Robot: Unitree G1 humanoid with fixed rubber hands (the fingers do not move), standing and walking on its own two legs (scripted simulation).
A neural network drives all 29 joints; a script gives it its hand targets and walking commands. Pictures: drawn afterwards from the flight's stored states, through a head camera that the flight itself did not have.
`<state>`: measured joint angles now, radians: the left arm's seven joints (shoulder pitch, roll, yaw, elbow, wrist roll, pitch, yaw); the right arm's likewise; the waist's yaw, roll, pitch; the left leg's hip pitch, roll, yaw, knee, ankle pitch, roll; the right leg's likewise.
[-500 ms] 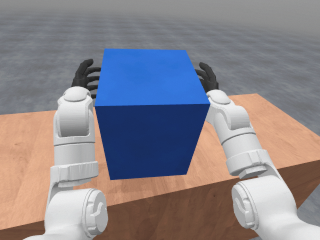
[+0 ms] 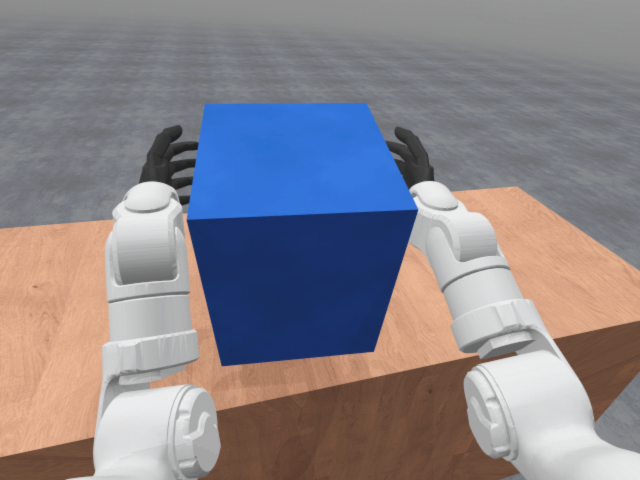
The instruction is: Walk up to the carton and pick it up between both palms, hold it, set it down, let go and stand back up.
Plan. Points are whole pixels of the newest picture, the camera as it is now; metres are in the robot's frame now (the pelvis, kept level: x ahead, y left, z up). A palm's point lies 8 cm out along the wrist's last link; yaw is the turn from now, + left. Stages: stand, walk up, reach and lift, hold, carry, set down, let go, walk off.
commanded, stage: hold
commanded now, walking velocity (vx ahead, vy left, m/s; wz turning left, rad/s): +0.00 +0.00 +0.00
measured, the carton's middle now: (294, 234) +0.38 +0.01 +0.19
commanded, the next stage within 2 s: none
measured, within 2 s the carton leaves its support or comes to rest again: neither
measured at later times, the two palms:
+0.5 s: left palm (163, 192) +0.36 +0.16 +0.26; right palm (418, 190) +0.37 -0.13 +0.26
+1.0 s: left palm (160, 194) +0.36 +0.16 +0.26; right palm (415, 192) +0.37 -0.13 +0.26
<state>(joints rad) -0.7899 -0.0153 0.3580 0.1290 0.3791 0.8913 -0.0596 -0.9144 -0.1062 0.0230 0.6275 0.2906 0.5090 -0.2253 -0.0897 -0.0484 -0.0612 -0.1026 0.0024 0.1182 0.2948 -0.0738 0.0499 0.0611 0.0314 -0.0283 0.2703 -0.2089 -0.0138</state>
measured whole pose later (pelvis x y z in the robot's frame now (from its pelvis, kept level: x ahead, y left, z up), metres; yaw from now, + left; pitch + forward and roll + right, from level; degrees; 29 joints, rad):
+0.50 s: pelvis +0.00 -0.01 +0.00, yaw +0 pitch -7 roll -1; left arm -0.79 -0.01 0.36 0.13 0.38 0.89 -0.07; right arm -0.91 -0.10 0.02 0.62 0.29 0.51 -0.23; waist -0.09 -0.05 -0.06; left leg -0.10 0.00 0.11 0.29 -0.07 0.04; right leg 0.07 0.04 -0.04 0.27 -0.21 -0.02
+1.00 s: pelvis +0.00 -0.01 +0.00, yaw +0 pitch -7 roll -1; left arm -0.78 -0.01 0.36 0.10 0.38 0.90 -0.08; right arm -0.89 -0.09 0.02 0.58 0.29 0.52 -0.24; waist -0.09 -0.05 -0.05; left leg -0.10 0.00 0.11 0.29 -0.08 0.04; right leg 0.07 0.03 -0.04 0.27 -0.22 -0.02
